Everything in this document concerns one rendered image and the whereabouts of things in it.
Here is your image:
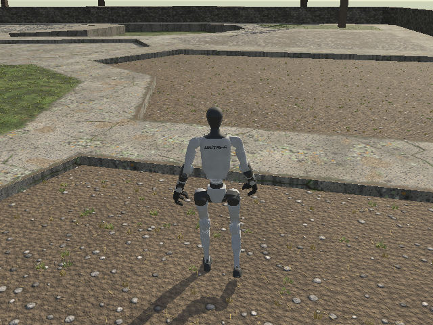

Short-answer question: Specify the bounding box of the right robot upper arm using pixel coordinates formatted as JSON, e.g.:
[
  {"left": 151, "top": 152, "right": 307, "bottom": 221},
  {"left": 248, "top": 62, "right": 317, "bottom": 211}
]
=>
[{"left": 229, "top": 135, "right": 250, "bottom": 173}]

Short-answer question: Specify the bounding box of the left robot thigh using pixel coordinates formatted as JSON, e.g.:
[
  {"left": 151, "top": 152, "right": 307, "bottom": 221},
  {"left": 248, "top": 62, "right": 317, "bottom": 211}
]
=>
[{"left": 194, "top": 188, "right": 210, "bottom": 231}]

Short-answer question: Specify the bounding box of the left robot hand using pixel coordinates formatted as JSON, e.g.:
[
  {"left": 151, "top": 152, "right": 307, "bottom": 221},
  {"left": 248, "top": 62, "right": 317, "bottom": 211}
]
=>
[{"left": 173, "top": 190, "right": 189, "bottom": 206}]

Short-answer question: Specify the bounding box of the left robot upper arm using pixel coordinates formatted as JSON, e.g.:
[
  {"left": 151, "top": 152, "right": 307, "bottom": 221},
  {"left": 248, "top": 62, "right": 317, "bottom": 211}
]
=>
[{"left": 183, "top": 136, "right": 202, "bottom": 174}]

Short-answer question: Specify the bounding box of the right robot shin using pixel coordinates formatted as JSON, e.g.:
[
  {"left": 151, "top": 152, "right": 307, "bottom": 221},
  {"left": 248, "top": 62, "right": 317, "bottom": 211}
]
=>
[{"left": 231, "top": 223, "right": 241, "bottom": 269}]

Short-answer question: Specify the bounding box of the right robot hand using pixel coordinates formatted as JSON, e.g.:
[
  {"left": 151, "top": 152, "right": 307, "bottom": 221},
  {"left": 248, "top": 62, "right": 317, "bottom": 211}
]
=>
[{"left": 242, "top": 183, "right": 258, "bottom": 196}]

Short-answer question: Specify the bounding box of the left robot forearm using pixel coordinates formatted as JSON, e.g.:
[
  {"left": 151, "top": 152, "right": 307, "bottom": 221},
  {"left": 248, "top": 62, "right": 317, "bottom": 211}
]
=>
[{"left": 175, "top": 164, "right": 189, "bottom": 193}]

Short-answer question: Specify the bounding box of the right robot forearm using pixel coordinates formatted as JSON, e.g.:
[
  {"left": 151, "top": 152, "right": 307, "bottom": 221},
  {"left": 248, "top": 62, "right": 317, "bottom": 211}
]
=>
[{"left": 243, "top": 162, "right": 256, "bottom": 186}]

